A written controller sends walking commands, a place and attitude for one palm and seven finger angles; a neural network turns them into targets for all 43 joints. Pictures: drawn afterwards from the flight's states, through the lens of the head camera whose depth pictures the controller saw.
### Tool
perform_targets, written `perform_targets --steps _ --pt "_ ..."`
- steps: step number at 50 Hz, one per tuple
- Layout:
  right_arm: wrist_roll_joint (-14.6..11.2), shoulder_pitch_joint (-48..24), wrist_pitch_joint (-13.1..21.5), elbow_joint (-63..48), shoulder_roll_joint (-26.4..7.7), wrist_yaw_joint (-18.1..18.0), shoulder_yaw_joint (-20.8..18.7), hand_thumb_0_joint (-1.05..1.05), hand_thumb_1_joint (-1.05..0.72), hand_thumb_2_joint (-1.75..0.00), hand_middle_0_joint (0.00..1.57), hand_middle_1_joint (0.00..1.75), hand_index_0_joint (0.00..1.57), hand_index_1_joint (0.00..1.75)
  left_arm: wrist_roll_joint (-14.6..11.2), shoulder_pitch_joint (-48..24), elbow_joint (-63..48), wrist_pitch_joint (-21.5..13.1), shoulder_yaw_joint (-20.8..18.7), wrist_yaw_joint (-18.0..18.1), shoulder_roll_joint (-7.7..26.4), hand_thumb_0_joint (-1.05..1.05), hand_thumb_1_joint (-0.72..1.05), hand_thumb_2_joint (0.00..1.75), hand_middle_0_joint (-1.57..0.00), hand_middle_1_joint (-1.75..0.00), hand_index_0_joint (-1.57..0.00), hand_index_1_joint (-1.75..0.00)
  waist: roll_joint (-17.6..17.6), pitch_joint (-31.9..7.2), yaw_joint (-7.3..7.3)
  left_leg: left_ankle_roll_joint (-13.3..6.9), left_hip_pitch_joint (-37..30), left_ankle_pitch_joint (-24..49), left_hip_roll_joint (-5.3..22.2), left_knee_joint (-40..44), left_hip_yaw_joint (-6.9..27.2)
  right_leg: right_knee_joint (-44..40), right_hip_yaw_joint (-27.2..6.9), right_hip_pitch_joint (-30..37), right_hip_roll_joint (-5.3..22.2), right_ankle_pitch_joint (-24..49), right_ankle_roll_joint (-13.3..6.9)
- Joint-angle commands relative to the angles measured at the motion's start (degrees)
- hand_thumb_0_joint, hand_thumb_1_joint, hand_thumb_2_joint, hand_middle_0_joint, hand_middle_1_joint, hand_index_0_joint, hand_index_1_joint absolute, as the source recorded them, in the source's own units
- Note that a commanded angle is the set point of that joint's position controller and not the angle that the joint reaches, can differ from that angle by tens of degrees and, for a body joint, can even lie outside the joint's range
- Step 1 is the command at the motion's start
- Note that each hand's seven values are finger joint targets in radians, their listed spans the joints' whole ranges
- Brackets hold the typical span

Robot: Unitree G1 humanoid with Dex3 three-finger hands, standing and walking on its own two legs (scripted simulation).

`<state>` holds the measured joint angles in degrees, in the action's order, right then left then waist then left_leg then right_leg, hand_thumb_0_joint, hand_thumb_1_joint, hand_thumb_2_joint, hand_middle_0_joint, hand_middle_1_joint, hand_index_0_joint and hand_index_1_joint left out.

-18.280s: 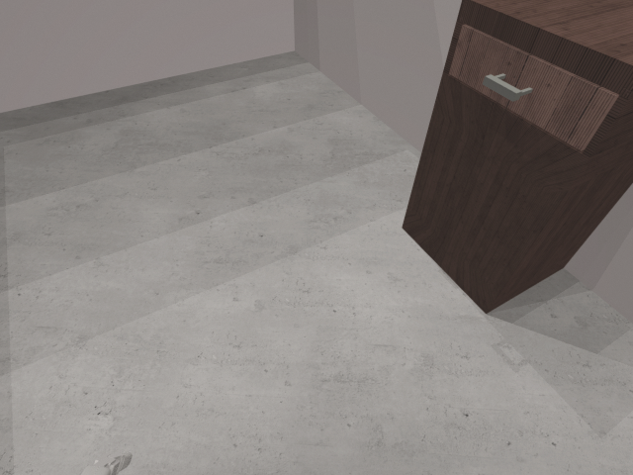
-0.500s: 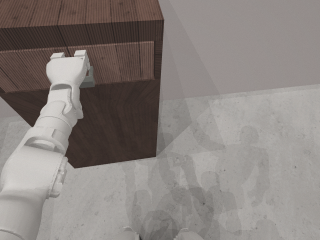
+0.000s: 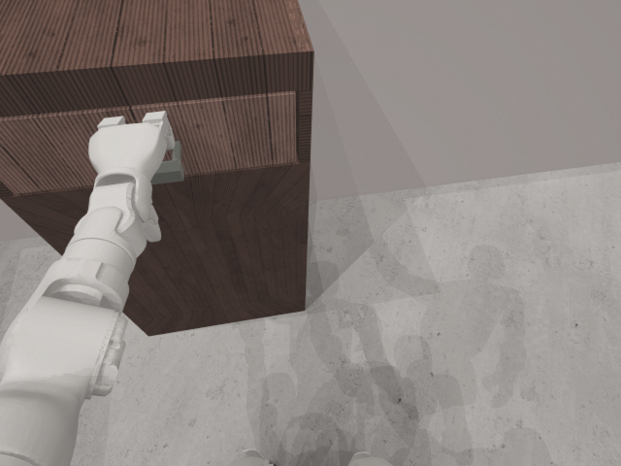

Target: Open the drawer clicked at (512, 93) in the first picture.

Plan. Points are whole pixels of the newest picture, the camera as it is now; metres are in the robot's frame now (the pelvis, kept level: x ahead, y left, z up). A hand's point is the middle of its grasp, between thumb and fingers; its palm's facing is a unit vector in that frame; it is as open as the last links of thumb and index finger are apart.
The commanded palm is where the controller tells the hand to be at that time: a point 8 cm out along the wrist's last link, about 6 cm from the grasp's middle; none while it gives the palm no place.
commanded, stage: lift the fingers back up to retry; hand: left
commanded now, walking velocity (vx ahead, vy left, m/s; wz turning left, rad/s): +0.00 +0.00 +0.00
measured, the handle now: (146, 163) +0.54 +0.21 +0.05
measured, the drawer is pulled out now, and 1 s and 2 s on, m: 0.00 0.00 0.00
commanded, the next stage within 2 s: re-aim the fingers above the handle in 0.50 s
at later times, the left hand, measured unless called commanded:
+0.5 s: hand (138, 157) +0.50 +0.19 +0.10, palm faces -0.04 -0.05 -1.00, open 13.3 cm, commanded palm +0.49 +0.21 +0.17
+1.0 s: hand (131, 154) +0.50 +0.20 +0.11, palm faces -0.03 -0.05 -1.00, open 13.7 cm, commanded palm +0.48 +0.21 +0.17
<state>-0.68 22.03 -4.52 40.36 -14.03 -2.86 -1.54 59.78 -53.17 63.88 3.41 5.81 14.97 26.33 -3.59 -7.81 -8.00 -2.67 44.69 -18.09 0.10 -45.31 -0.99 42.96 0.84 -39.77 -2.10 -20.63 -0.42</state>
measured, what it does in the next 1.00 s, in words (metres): stands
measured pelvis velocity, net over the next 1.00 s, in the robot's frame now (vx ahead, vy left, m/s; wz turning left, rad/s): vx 0.04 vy -0.02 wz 0.02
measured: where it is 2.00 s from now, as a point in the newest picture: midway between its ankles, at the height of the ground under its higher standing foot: outside the picture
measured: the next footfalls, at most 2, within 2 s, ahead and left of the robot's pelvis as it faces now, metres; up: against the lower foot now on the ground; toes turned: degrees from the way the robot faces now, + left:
none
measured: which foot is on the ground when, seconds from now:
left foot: down 0.00-1.00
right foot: down 0.00-1.00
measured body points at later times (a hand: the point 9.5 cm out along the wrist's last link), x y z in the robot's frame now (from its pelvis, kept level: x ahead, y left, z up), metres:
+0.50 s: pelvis +0.04 -0.02 +0.02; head +0.09 -0.04 +0.47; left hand +0.50 +0.19 +0.15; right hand +0.10 -0.28 -0.12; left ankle +0.03 +0.09 -0.70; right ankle -0.01 -0.12 -0.70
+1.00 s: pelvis +0.04 -0.02 +0.02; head +0.10 -0.04 +0.47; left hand +0.50 +0.20 +0.16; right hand +0.09 -0.30 -0.12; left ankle +0.03 +0.09 -0.70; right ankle -0.01 -0.12 -0.70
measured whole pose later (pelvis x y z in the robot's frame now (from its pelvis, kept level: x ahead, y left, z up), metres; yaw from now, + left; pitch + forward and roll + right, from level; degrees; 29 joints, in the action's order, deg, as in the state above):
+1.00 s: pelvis +0.04 -0.02 +0.02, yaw +1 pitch +13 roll +0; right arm -1.4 17.7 -8.0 39.9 -15.3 -3.2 -3.1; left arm 57.4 -44.2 50.9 -0.1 3.7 8.4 27.4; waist -3.7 -6.6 -4.2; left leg -1.0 31.4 -17.4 -0.2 -36.1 -0.6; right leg 35.3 0.9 -27.2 -2.0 -20.8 -2.0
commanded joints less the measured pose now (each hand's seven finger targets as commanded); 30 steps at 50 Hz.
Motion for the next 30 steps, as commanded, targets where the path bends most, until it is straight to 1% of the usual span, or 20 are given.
perform_targets --steps 1,2,4,6,7,9,10,12,13,14,15,16,17,19,22,23,25,26,29,30 --pt "-0.14 5.51 1.25 -3.77 -9.33 -1.22 -3.07 0.00 -0.90 -0.90 0.20 0.30 0.20 0.30 -0.30 -32.15 -14.60 -1.00 -4.96 2.86 15.99 0.00 -0.50 0.30 -0.30 -1.20 -0.30 -1.20 0.30 -20.89 -0.84 -0.74 -21.71 9.14 -0.37 6.69 2.33 -8.39 0.46 5.68 -1.66 7.07 -1.13" --pt "-0.23 5.56 1.39 -3.90 -9.38 -1.32 -3.17 0.00 -0.90 -0.90 0.20 0.30 0.20 0.30 0.08 -32.14 -15.84 -1.48 -5.50 3.04 16.92 0.00 -0.50 0.30 -0.30 -1.20 -0.30 -1.20 -0.73 -21.73 -0.47 -0.56 -22.94 9.87 -0.27 7.01 2.50 -8.18 0.60 5.73 -1.63 7.42 -1.16" --pt "0.02 5.36 1.61 -3.82 -9.21 -1.15 -3.51 0.00 -0.90 -0.90 0.20 0.30 0.20 0.30 0.17 -33.50 -19.58 -2.28 -4.88 3.43 15.61 0.00 -0.50 0.30 -0.30 -1.20 -0.30 -1.20 -3.07 -24.10 -0.17 -0.29 -27.16 14.03 -0.16 6.91 2.75 -8.00 0.95 5.69 -1.77 9.58 -1.46" --pt "0.32 5.01 1.54 -4.04 -9.17 -0.98 -3.75 0.00 -0.90 -0.90 0.20 0.30 0.20 0.30 0.01 -32.90 -23.01 -2.96 -6.23 3.60 16.49 0.00 -0.50 0.30 -0.30 -1.20 -0.30 -1.20 -4.17 -27.51 0.91 0.03 -30.75 19.74 -0.10 6.52 3.05 -7.71 1.16 7.53 -1.88 12.64 -1.70" --pt "0.24 4.78 1.50 -4.13 -8.90 -0.82 -3.93 0.00 -0.90 -0.90 0.20 0.30 0.20 0.30 -0.13 -32.49 -24.31 -3.10 -4.81 3.66 14.44 0.00 -0.50 0.30 -0.30 -1.20 -0.30 -1.20 -5.08 -27.55 0.71 0.14 -32.29 21.35 -0.08 6.49 2.93 -7.88 1.27 7.22 -1.93 13.63 -1.62" --pt "0.39 4.30 1.51 -3.73 -8.88 -0.45 -4.03 0.00 -0.90 -0.90 0.20 0.30 0.20 0.30 -0.31 -32.43 -26.10 -2.92 -4.29 3.88 13.42 0.00 -0.50 0.30 -0.30 -1.20 -0.30 -1.20 -5.58 -27.07 0.88 0.29 -33.67 23.70 -0.08 6.54 2.90 -8.23 1.52 7.44 -2.05 15.06 -1.64" --pt "0.25 4.06 1.39 -3.48 -8.93 -0.36 -4.17 0.00 -0.90 -0.90 0.20 0.30 0.20 0.30 0.02 -31.61 -25.43 -2.40 -5.25 4.01 14.42 0.00 -0.50 0.30 -0.30 -1.20 -0.30 -1.20 -4.73 -26.32 1.07 0.38 -33.43 24.00 -0.05 6.69 2.98 -8.29 1.58 7.85 -2.05 15.35 -1.70" --pt "0.15 3.45 1.17 -3.51 -8.83 -0.14 -4.22 0.00 -0.90 -0.90 0.20 0.30 0.20 0.30 -0.69 -30.37 -26.11 -1.52 -4.59 3.61 13.14 0.00 -0.50 0.30 -0.30 -1.20 -0.30 -1.20 -3.50 -26.62 1.19 0.17 -34.23 25.89 -0.24 6.92 2.62 -8.86 1.42 9.82 -2.01 17.65 -1.54" --pt "0.07 3.26 1.02 -3.41 -9.08 -0.13 -4.14 0.00 -0.90 -0.90 0.20 0.30 0.20 0.30 -0.70 -30.45 -26.26 -1.08 -5.59 3.46 14.56 0.00 -0.50 0.30 -0.30 -1.20 -0.30 -1.20 -2.95 -26.02 1.41 0.20 -33.83 26.06 -0.25 7.43 2.65 -9.04 1.48 10.71 -1.95 18.36 -1.59" --pt "-0.01 2.72 0.79 -3.44 -9.04 -0.18 -4.10 0.00 -0.90 -0.90 0.20 0.30 0.20 0.30 -1.00 -29.70 -26.02 -0.55 -5.48 3.04 14.40 0.00 -0.50 0.30 -0.30 -1.20 -0.30 -1.20 -1.41 -25.95 1.52 0.02 -33.62 25.90 -0.47 7.66 2.33 -9.34 1.28 12.13 -1.84 19.24 -1.44" --pt "-0.22 2.01 0.61 -3.57 -8.89 -0.16 -3.96 0.00 -0.90 -0.90 0.20 0.30 0.20 0.30 -1.40 -29.25 -25.84 0.05 -5.07 2.55 14.07 0.00 -0.50 0.30 -0.30 -1.20 -0.30 -1.20 -1.76 -24.85 1.73 -0.04 -32.72 24.92 -0.76 8.20 1.84 -9.84 1.14 13.28 -1.69 19.72 -1.45" --pt "-0.15 1.85 0.46 -3.54 -9.08 -0.31 -3.82 0.00 -0.90 -0.90 0.20 0.30 0.20 0.30 -1.65 -30.12 -26.61 0.15 -5.86 2.03 15.36 0.00 -0.50 0.30 -0.30 -1.20 -0.30 -1.20 -0.63 -25.52 1.83 -0.15 -32.50 25.71 -0.79 8.50 1.66 -10.00 0.91 15.50 -1.42 21.52 -1.48" --pt "-0.44 1.32 0.24 -3.51 -8.82 -0.33 -3.75 0.00 -0.90 -0.90 0.20 0.30 0.20 0.30 -1.57 -27.52 -23.59 0.84 -5.27 1.42 14.43 0.00 -0.50 0.30 -0.30 -1.20 -0.30 -1.20 0.19 -22.77 1.90 -0.36 -30.98 24.70 -1.10 8.83 1.23 -10.39 0.81 15.60 -1.38 21.94 -1.38" --pt "-0.57 0.82 -0.25 -3.67 -9.07 -0.53 -3.47 0.00 -0.90 -0.90 0.20 0.30 0.20 0.30 -1.76 -25.49 -21.88 1.33 -5.49 -0.05 14.89 0.00 -0.50 0.30 -0.30 -1.20 -0.30 -1.20 2.88 -20.25 2.00 -0.63 -28.38 23.67 -1.47 9.33 0.54 -10.86 0.39 17.50 -0.95 24.46 -1.16" --pt "-0.59 -0.21 -0.85 -4.69 -9.00 -0.87 -3.49 0.00 -0.90 -0.90 0.20 0.30 0.20 0.30 -2.07 -23.06 -23.79 0.00 -7.47 -1.86 17.49 0.00 -0.50 0.30 -0.30 -1.20 -0.30 -1.20 2.92 -22.92 3.32 -0.79 -28.44 25.41 -1.96 9.49 -0.33 -10.59 -0.46 22.21 -0.27 29.58 -1.03" --pt "-0.55 -0.67 -1.03 -4.98 -8.91 -0.96 -3.43 0.00 -0.90 -0.90 0.20 0.30 0.20 0.30 -2.08 -22.33 -23.48 -0.19 -6.08 -2.42 15.92 0.00 -0.50 0.30 -0.30 -1.20 -0.30 -1.20 2.81 -21.93 3.08 -0.83 -28.19 24.97 -2.15 9.57 -0.52 -10.75 -0.45 21.85 -0.24 29.86 -0.93" --pt "-0.72 -0.92 -1.24 -5.08 -8.92 -1.12 -3.33 0.00 -0.90 -0.90 0.20 0.30 0.20 0.30 -1.79 -21.75 -23.22 -1.02 -6.08 -3.18 16.32 0.00 -0.50 0.30 -0.30 -1.20 -0.30 -1.20 2.99 -19.86 3.13 -0.74 -26.87 23.59 -2.19 9.87 -0.69 -11.00 -0.56 21.60 -0.02 29.24 -0.93" --pt "-0.58 -1.16 -1.41 -5.27 -8.96 -1.20 -3.34 0.00 -0.90 -0.90 0.20 0.30 0.20 0.30 -1.81 -20.55 -22.66 -1.39 -6.97 -3.49 17.16 0.00 -0.50 0.30 -0.30 -1.20 -0.30 -1.20 4.43 -19.92 3.28 -0.88 -26.52 23.86 -2.20 9.70 -0.94 -11.16 -0.89 22.85 0.18 30.44 -0.84" --pt "-0.88 -1.62 -1.80 -5.62 -9.01 -1.55 -3.21 0.00 -0.90 -0.90 0.20 0.30 0.20 0.30 -1.42 -19.69 -22.16 -1.87 -6.98 -4.02 18.02 0.00 -0.50 0.30 -0.30 -1.20 -0.30 -1.20 4.08 -18.94 3.22 -0.77 -25.20 22.19 -2.41 9.76 -1.16 -11.02 -1.14 22.42 0.40 30.31 -0.67" --pt "-0.87 -1.60 -1.77 -5.70 -8.99 -1.51 -3.25 0.00 -0.90 -0.90 0.20 0.30 0.20 0.30 -1.54 -20.66 -22.88 -2.20 -6.76 -4.05 17.96 0.00 -0.50 0.30 -0.30 -1.20 -0.30 -1.20 2.91 -18.85 3.16 -0.72 -25.33 22.16 -2.39 9.73 -1.24 -11.03 -1.32 22.18 0.49 30.38 -0.67"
